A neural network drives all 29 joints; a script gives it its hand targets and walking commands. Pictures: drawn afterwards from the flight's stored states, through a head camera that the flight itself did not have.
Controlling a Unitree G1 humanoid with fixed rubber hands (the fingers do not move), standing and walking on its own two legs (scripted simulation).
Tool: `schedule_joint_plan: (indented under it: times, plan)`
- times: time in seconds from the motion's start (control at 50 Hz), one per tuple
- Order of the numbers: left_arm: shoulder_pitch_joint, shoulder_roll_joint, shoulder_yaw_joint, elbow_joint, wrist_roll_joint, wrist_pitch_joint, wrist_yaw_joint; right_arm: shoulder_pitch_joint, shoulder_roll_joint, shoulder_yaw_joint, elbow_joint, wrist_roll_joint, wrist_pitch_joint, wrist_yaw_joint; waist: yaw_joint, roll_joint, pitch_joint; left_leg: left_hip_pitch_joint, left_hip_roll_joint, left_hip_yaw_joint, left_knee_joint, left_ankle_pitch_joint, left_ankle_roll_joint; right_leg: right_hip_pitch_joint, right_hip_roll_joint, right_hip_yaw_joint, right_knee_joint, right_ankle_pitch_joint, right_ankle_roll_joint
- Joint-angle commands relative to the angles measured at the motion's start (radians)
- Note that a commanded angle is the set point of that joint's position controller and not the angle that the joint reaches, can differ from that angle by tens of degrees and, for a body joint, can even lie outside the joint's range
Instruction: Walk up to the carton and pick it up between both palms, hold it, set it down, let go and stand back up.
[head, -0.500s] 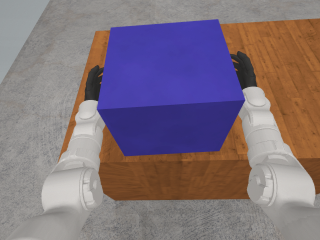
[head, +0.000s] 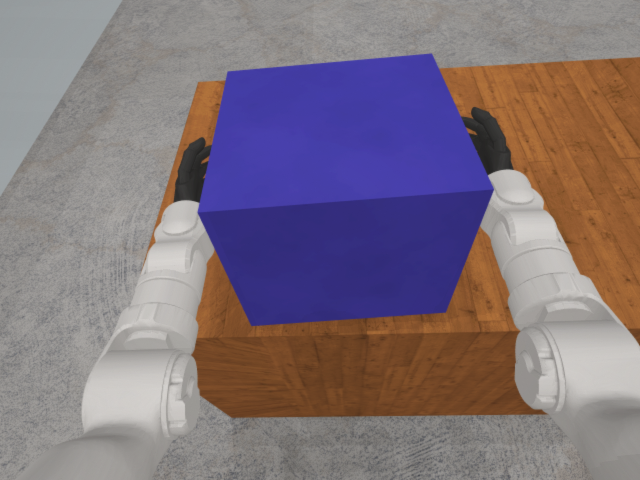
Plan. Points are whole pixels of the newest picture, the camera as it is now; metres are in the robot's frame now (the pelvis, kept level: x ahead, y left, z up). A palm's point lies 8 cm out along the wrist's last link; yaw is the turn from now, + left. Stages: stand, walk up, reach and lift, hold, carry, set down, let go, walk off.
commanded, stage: reach and lift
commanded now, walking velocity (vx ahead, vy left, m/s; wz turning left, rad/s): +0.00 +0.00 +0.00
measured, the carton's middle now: (338, 194) +0.48 -0.02 +0.04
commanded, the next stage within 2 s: none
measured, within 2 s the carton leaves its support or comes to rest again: neither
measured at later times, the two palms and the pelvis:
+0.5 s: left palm (165, 168) +0.43 +0.17 +0.17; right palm (522, 137) +0.42 -0.21 +0.18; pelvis -0.02 -0.01 +0.01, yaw +0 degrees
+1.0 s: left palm (131, 211) +0.36 +0.19 +0.19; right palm (533, 182) +0.35 -0.19 +0.19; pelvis -0.05 +0.01 +0.01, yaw +1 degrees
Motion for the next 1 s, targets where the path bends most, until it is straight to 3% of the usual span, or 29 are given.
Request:
schedule_joint_plan:
  times: [0.0,0.06,0.12,0.22,0.38,0.48,0.58,0.64,0.78,0.92,0.98]
  plan:
    - [-0.769,-0.664,-0.347,-0.373,-0.059,0.011,-0.135,-0.732,0.714,0.362,-0.285,0.073,0.019,0.129,-0.031,-0.031,-0.797,0.379,0.033,-0.047,0.211,0.666,-0.047,0.493,-0.021,0.02,0.267,0.725,0.03]
    - [-0.796,-0.65,-0.306,-0.416,-0.049,0.069,-0.126,-0.775,0.721,0.351,-0.328,0.093,0.064,0.11,-0.028,-0.055,-0.752,0.319,0.028,-0.044,0.203,0.607,-0.038,0.551,-0.026,0.034,0.286,0.75,0.037]
    - [-0.813,-0.606,-0.244,-0.405,-0.013,0.12,-0.129,-0.772,0.681,0.298,-0.289,0.078,0.109,0.096,-0.033,-0.046,-0.655,0.23,0.023,-0.043,0.156,0.508,-0.03,0.631,-0.041,0.044,0.276,0.727,0.038]
    - [-0.834,-0.515,-0.13,-0.338,0.056,0.177,-0.152,-0.76,0.606,0.178,-0.177,0.023,0.167,0.096,-0.038,-0.006,-0.511,0.326,0.027,-0.037,0.113,0.478,-0.03,0.557,-0.041,0.034,0.18,0.562,0.031]
    - [-0.74,-0.447,-0.009,-0.287,0.137,0.235,-0.192,-0.696,0.548,0.103,-0.163,-0.049,0.2,0.109,-0.029,-0.042,-0.401,0.3,0.032,-0.014,-0.016,0.409,-0.008,0.661,-0.04,0.03,0.095,0.548,0.037]
    - [-0.694,-0.48,-0.04,-0.419,0.132,0.265,-0.209,-0.706,0.58,0.17,-0.323,-0.028,0.194,0.103,-0.019,-0.049,-0.479,0.315,0.027,-0.018,-0.055,0.418,0.016,0.741,-0.046,0.042,0.107,0.631,0.047]
    - [-0.661,-0.519,-0.103,-0.559,0.12,0.299,-0.211,-0.7,0.605,0.253,-0.471,0.014,0.191,0.093,-0.013,-0.042,-0.543,0.349,0.022,-0.022,-0.053,0.389,0.024,0.759,-0.047,0.04,0.138,0.626,0.051]
    - [-0.681,-0.53,-0.147,-0.626,0.105,0.316,-0.203,-0.712,0.606,0.286,-0.528,0.036,0.199,0.086,-0.022,-0.053,-0.558,0.383,0.021,-0.026,-0.041,0.36,0.025,0.723,-0.04,0.035,0.143,0.552,0.058]
    - [-0.619,-0.531,-0.142,-0.562,0.134,0.364,-0.214,-0.608,0.559,0.224,-0.47,0.014,0.246,0.083,-0.06,-0.007,-0.36,0.419,0.028,-0.031,0.005,0.196,0.012,0.506,-0.023,0.013,0.083,0.214,0.041]
    - [-0.494,-0.515,-0.089,-0.555,0.172,0.427,-0.241,-0.517,0.484,0.211,-0.488,0.033,0.286,0.076,-0.063,-0.006,-0.201,0.408,0.034,-0.03,0.005,0.167,-0.008,0.503,-0.002,0.006,0.055,0.126,0.031]
    - [-0.48,-0.539,-0.123,-0.659,0.162,0.44,-0.238,-0.506,0.503,0.265,-0.559,0.075,0.29,0.074,-0.049,-0.001,-0.244,0.441,0.039,-0.035,0.004,0.208,-0.009,0.503,-0.004,0.008,0.064,0.154,0.026]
